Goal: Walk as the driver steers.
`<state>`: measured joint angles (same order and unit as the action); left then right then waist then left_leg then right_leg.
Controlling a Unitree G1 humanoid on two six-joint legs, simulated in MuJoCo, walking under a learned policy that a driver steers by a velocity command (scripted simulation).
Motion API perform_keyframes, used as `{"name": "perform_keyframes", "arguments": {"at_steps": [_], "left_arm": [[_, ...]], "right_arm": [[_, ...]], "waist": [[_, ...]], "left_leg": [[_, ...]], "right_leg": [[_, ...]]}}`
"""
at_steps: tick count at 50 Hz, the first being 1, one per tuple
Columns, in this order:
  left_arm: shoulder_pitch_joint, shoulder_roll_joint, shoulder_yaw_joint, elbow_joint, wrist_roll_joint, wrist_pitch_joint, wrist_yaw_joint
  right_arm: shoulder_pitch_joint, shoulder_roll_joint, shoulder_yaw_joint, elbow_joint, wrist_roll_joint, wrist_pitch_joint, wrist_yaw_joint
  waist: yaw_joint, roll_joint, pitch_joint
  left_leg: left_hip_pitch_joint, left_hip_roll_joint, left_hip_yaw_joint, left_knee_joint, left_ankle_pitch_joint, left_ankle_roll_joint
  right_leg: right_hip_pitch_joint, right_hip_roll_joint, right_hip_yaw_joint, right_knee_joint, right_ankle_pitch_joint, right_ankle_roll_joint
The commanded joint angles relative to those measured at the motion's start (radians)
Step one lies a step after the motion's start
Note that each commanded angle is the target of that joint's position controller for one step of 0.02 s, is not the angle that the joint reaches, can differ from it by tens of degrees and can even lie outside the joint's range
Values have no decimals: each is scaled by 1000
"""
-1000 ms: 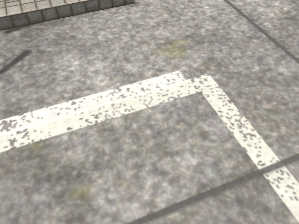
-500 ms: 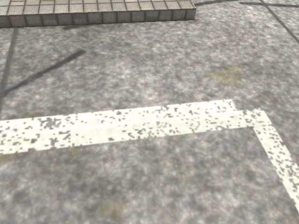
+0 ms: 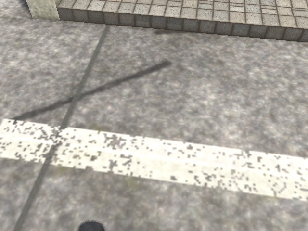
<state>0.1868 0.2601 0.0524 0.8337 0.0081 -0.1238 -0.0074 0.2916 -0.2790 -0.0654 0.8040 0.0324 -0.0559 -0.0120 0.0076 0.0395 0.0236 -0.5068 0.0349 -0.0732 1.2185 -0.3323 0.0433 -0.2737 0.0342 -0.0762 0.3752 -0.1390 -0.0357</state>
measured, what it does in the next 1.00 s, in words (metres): walks ahead: left foot, then right foot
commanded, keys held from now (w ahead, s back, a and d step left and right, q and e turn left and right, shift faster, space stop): w+q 0.02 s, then w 0.40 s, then w+e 0.58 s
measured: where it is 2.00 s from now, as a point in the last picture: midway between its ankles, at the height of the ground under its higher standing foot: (180, 122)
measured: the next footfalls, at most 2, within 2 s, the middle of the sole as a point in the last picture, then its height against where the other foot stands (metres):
left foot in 0.34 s outside the picture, level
right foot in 0.90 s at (174, 191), level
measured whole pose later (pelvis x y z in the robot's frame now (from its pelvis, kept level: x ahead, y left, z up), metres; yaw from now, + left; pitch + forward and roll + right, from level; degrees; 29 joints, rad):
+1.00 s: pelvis +0.55 +0.03 -0.02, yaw -10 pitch +2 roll +0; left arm 0.16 0.28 0.07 0.74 -0.02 -0.06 -0.04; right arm 0.27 -0.27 -0.05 0.81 0.02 -0.11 -0.01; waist 0.00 0.00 0.05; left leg -0.32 0.03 -0.01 1.24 -0.43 0.00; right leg -0.45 0.08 -0.03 0.58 -0.18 -0.10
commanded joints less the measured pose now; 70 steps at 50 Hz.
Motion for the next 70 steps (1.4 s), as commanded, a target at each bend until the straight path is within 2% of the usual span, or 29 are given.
{"name": "perform_keyframes", "arguments": {"at_steps": [1,8,12,14,16,17,18,19,20,22,24,30,34,39,42,44,45,46,47,48,50,51,54,59,62,66,68,69,70], "left_arm": [[8,95,25,-25,-6,-19,-4],[66,159,35,20,-21,-4,-6],[150,196,39,60,-39,20,-8],[155,211,41,72,-44,36,-5],[147,195,30,74,-40,48,0],[143,152,9,47,-15,44,4],[253,17,-32,22,-6,20,-7],[199,122,-8,38,-35,-4,-13],[111,160,6,2,-61,-13,-15],[58,138,6,-2,-35,-4,-5],[107,107,7,15,-37,30,-7],[17,69,12,-16,-32,64,-2],[-101,46,3,-57,-24,57,-23],[-220,36,-6,-137,-26,55,-54],[-187,65,9,-167,-30,57,-69],[31,135,50,-128,-34,61,-63],[198,213,87,-92,-31,67,-44],[228,330,109,-90,-35,68,-30],[263,274,89,-111,-28,59,-29],[235,213,74,-107,-19,53,-28],[90,143,54,-138,-29,49,-26],[47,117,44,-158,-18,49,-23],[38,137,49,-173,-20,45,-12],[107,172,59,-158,-33,58,15],[156,177,60,-146,-36,68,19],[181,158,54,-129,-30,73,23],[157,141,47,-136,-24,76,20],[143,100,31,-151,-15,72,16],[257,47,12,-161,-22,62,17]], "right_arm": [[25,-10,-4,-86,1,8,5],[-175,-2,21,-162,-18,-16,33],[-292,-24,23,-217,-9,-20,52],[-279,-50,13,-227,-13,-22,56],[-45,-123,-31,-157,-21,-22,48],[145,-209,-62,-120,-25,-17,32],[181,-311,-75,-110,-30,-14,29],[202,-210,-51,-114,-25,-21,32],[134,-169,-36,-117,-29,-28,34],[-8,-98,-17,-134,-30,-32,40],[-48,-66,-12,-128,-39,-46,43],[2,-92,-26,-57,-50,-69,18],[13,-114,-29,-32,-43,-66,3],[77,-135,-38,18,-28,-38,-5],[45,-170,-47,12,-22,-14,-16],[14,-191,-49,1,-19,3,-26],[16,-183,-42,-16,-23,-2,-31],[124,-22,7,-64,-58,-31,-9],[52,-71,9,-78,-25,-79,7],[-57,-122,-6,-110,12,-101,17],[-100,-117,-5,-115,-21,-109,4],[-82,-130,-15,-116,-35,-97,1],[-59,-96,-14,-126,-48,-60,0],[-239,-45,9,-179,-49,-55,3],[-323,-57,8,-202,-30,-64,17],[-310,-100,-9,-206,-29,-84,36],[-193,-123,-26,-177,-36,-92,31],[-67,-162,-40,-162,-51,-97,25],[77,-252,-64,-139,-65,-93,22]], "waist": [[-13,-103,-19],[29,-73,16],[62,-99,42],[33,-119,29],[-95,-109,-109],[-170,-9,-243],[-87,259,-361],[-132,149,-395],[-116,118,-249],[-49,24,-129],[3,40,-105],[-4,10,-5],[-46,8,36],[-90,4,77],[-44,48,21],[82,60,-109],[159,-3,-201],[56,-291,-296],[107,-214,-452],[130,-158,-318],[41,-26,-142],[2,-41,-118],[-35,-56,-80],[28,-102,-40],[67,-131,-40],[54,-159,-43],[-13,-170,-80],[-74,-131,-189],[-72,87,-345]], "left_leg": [[-160,105,-38,-32,53,-3],[-136,77,36,-450,338,-7],[-119,53,80,-585,271,11],[-62,22,107,-638,191,41],[290,-53,159,-704,224,87],[595,103,-38,-682,262,147],[888,352,-549,-811,107,315],[878,365,-663,-901,56,311],[770,330,-502,-903,134,265],[515,250,-272,-941,306,217],[395,217,-170,-1015,329,203],[389,203,45,-1095,410,172],[415,193,153,-1114,392,133],[591,246,206,-1038,481,112],[635,253,249,-885,881,78],[574,214,288,-579,1105,39],[363,172,288,-303,891,-3],[-118,-22,233,90,-78,-75],[-253,-87,-13,240,-254,-62],[-341,-27,-46,230,-168,-35],[-258,53,-23,51,-35,-26],[-179,76,-27,-1,-6,-33],[-113,81,-1,-128,33,-72],[-61,14,33,-505,338,-106],[-5,-29,31,-640,410,-105],[22,-22,13,-723,328,-51],[186,-39,49,-783,294,-1],[396,58,-36,-754,306,58],[767,264,-374,-756,240,209]], "right_leg": [[115,-293,229,-239,100,-180],[132,-250,44,-249,205,-167],[236,-300,58,-209,168,-144],[289,-323,56,-141,277,-125],[232,-256,-20,152,548,-76],[20,-202,-59,467,338,-29],[-374,-22,-11,829,-366,27],[-476,-48,153,958,-434,11],[-546,-96,143,973,-351,-6],[-464,-172,131,862,-199,-3],[-357,-197,146,809,-130,4],[-466,-150,212,598,111,30],[-439,-130,140,386,272,20],[-501,-117,71,272,162,-18],[-378,-51,-16,258,7,-68],[-70,37,-59,211,-6,-124],[238,-11,72,174,35,-174],[626,-294,617,133,-42,-361],[727,-380,940,-45,-142,-424],[655,-346,785,-65,-89,-358],[337,-260,547,-75,91,-289],[229,-233,489,-99,169,-281],[79,-194,409,-145,276,-285],[-4,-105,305,-127,217,-210],[21,-119,358,-94,123,-189],[158,-190,453,-1,96,-165],[166,-151,440,111,243,-133],[100,-102,388,307,240,-100],[-195,27,270,652,-10,-27]]}}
